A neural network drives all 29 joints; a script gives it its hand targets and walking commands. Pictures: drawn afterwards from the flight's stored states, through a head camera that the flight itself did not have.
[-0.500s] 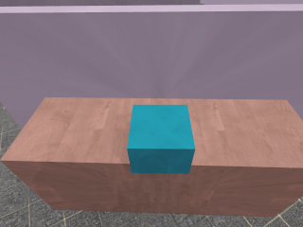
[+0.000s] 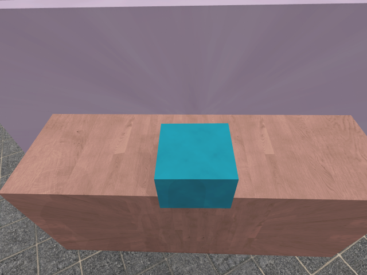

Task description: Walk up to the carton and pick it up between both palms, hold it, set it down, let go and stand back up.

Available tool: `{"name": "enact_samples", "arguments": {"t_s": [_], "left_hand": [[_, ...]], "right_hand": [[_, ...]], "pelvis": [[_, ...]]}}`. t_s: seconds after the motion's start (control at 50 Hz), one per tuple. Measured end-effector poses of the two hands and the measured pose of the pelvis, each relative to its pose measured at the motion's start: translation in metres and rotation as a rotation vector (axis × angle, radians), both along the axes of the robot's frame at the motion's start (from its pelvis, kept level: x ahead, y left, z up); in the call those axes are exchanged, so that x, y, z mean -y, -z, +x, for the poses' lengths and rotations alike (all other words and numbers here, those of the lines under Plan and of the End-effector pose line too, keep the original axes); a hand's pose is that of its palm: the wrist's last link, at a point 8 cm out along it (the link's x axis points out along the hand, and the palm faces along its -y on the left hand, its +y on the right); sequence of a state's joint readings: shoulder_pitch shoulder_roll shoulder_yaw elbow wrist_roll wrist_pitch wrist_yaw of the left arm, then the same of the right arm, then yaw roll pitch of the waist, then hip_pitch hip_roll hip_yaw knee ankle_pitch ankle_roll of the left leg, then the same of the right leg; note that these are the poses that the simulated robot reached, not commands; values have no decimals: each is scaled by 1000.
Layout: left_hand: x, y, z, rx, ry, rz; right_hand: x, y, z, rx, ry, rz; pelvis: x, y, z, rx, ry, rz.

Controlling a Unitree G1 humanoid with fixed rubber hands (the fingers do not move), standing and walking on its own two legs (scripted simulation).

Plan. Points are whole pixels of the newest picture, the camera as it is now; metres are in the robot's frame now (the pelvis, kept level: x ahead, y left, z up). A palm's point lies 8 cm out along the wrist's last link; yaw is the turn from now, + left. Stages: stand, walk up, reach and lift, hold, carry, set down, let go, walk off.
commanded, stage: stand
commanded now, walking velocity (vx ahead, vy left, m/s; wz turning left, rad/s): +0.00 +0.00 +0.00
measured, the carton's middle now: (194, 164) +0.47 +0.00 -0.11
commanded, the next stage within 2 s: none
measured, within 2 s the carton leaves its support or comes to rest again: neither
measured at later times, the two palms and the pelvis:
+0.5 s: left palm out of the picture -0.04 +0.19 -0.15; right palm out of the picture -0.03 -0.19 -0.15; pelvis +0.01 +0.00 +0.00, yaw +0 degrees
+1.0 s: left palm out of the picture -0.03 +0.20 -0.15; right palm out of the picture -0.02 -0.19 -0.16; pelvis +0.02 +0.01 +0.00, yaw +0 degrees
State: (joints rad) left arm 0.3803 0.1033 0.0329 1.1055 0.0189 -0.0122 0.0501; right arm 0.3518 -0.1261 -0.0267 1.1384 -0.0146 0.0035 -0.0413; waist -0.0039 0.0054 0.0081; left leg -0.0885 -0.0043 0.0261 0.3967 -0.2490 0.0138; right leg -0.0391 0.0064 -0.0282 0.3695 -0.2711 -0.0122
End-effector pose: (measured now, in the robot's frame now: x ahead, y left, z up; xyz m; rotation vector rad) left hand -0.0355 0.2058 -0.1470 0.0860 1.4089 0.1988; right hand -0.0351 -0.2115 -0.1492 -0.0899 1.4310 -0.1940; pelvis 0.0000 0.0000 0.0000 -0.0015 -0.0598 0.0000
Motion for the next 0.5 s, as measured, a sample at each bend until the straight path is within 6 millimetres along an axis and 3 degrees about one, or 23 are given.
{"name": "enact_samples", "arguments": {"t_s": [0.36, 0.5], "left_hand": [[13, 4, -5, -66, -7, -32], [11, 4, -7, -91, -3, -30]], "right_hand": [[-16, 4, -5, -66, -14, 28], [-20, 5, 1, -63, -10, 33]], "pelvis": [[-3, 2, 7, -1, -6, 3], [-4, 2, 10, -5, -6, 2]]}}
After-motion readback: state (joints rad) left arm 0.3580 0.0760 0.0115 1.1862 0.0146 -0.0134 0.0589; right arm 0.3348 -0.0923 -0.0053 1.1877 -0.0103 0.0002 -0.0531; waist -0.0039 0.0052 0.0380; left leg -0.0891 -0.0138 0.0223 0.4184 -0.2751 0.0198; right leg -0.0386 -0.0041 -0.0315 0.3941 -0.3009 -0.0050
